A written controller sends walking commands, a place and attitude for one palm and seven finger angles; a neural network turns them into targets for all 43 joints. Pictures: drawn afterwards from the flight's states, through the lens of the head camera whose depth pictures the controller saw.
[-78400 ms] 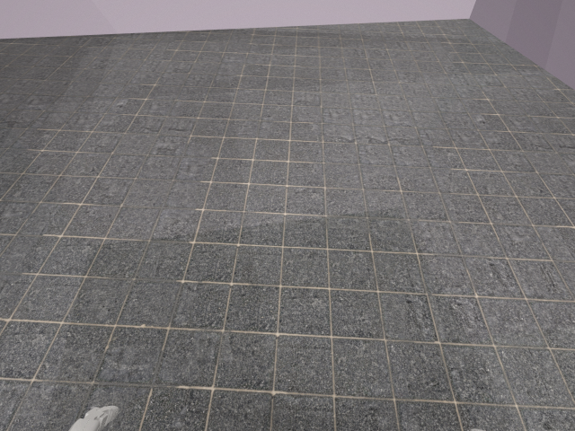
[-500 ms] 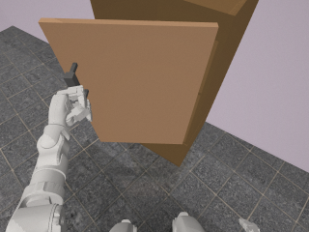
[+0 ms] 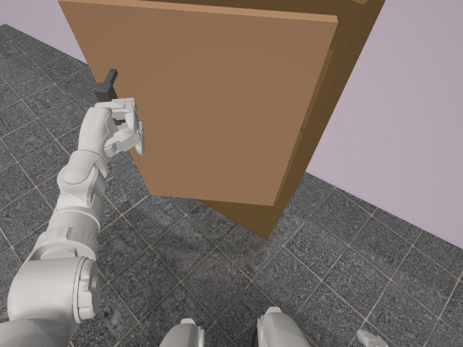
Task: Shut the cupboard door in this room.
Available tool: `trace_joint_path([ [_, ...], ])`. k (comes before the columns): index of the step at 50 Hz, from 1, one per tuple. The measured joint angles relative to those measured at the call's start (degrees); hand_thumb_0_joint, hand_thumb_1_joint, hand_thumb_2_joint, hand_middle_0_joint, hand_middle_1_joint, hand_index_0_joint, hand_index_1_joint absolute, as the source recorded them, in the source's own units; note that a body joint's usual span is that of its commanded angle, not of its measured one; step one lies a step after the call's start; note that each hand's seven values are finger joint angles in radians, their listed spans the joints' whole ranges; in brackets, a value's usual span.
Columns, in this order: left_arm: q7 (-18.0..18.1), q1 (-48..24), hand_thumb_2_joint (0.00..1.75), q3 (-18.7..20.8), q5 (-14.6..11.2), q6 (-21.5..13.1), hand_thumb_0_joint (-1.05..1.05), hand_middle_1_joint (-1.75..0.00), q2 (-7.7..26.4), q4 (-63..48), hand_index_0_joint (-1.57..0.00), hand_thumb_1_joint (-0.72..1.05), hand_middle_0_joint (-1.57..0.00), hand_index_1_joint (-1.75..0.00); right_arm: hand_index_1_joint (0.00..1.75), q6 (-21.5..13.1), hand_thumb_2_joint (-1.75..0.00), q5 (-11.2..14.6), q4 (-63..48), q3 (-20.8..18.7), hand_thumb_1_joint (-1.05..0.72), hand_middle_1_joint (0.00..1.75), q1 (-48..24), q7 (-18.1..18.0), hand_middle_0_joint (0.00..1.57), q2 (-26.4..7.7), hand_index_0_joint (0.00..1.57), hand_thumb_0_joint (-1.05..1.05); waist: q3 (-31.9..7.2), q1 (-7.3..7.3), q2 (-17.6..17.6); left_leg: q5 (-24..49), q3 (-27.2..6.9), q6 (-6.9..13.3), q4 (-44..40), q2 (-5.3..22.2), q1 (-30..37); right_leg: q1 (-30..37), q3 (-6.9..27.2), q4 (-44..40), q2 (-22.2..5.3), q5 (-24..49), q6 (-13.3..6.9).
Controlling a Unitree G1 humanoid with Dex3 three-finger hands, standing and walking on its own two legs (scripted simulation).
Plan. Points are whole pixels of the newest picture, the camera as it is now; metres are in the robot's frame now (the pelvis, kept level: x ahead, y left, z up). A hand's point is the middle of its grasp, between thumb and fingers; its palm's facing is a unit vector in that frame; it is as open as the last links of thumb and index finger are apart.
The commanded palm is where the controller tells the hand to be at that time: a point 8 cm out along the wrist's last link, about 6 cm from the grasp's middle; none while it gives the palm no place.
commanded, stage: push the door shut along its arc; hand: left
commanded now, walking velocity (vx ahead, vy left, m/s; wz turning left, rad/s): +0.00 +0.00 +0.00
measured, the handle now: (118, 105) +0.53 +0.20 +0.08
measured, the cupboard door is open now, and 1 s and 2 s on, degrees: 26 12 0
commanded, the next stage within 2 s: pull the fist back off the door in 1.40 s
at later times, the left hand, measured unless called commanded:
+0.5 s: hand (155, 106) +0.52 +0.13 +0.09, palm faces -0.27 -0.96 -0.01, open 3.1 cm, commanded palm +0.51 +0.18 +0.08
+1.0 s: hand (177, 87) +0.56 +0.09 +0.09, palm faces -0.37 -0.93 -0.01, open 2.9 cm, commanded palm +0.57 +0.14 +0.08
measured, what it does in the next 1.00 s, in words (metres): stands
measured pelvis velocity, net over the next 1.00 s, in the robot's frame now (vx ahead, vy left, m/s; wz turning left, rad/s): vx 0.00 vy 0.00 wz -0.03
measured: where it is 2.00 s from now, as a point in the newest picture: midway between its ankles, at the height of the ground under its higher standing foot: outside the picture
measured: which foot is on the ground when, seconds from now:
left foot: down 0.00-1.00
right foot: down 0.00-1.00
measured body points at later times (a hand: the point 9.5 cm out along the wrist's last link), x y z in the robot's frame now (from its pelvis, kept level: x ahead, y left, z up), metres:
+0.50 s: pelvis +0.00 +0.00 -0.01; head +0.13 +0.01 +0.42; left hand +0.52 +0.18 +0.09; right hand +0.01 -0.27 -0.12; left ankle +0.01 +0.11 -0.67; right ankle +0.06 -0.12 -0.67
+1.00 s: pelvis +0.00 +0.00 -0.03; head +0.16 +0.01 +0.40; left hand +0.58 +0.14 +0.10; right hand -0.02 -0.27 -0.13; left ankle +0.01 +0.11 -0.67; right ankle +0.06 -0.12 -0.67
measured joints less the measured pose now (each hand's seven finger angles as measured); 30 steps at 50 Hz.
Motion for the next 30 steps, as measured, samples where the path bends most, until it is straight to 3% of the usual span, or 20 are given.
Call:
trace_joint_path([
  [9,-2.6,-7.0,0.90,1.5,1.0,0.8,0.02,-1.50,4.2,5.6,-1.30,0.90,-1.30,-1.50,0.30,0.2,-0.90,-0.3,0.5,0.3,-0.91,0.30,1.6,0.0,0.20,-0.3,0.21,0.00,0.0,-2.48,-0.4,-0.2,-0.2,0.0,1.7,0.3,-3.8,-3.5,-0.2,1.0,0.3,0.2,0.0],
  [15,-4.5,-9.5,0.90,1.3,1.5,1.7,0.02,-1.50,5.1,6.6,-1.29,0.90,-1.30,-1.50,0.30,0.6,-0.90,-0.5,0.8,0.0,-0.91,0.30,2.9,0.2,0.20,-1.0,0.20,0.00,-0.3,-3.66,0.0,-0.6,-0.1,0.1,2.4,0.6,-5.3,-4.9,-0.1,1.3,0.6,0.2,0.0],
  [22,-4.8,-12.9,0.90,4.0,3.0,3.0,0.02,-1.50,7.2,8.9,-1.29,0.90,-1.30,-1.49,0.30,0.9,-0.90,-0.7,0.0,0.4,-0.91,0.30,3.4,0.3,0.20,-0.9,0.20,0.00,0.0,-5.51,-0.1,-0.9,0.2,0.2,3.0,1.1,-6.7,-6.5,0.2,1.6,1.1,0.3,0.1],
  [30,-6.7,-15.9,0.90,3.2,3.6,4.0,0.02,-1.50,8.9,10.7,-1.29,0.90,-1.30,-1.50,0.30,1.2,-0.90,-0.9,0.0,0.8,-0.91,0.30,3.8,0.5,0.20,-0.6,0.21,0.00,0.0,-6.30,0.4,-1.3,0.1,0.2,3.8,1.4,-8.1,-7.6,0.0,1.9,1.4,0.2,0.1],
])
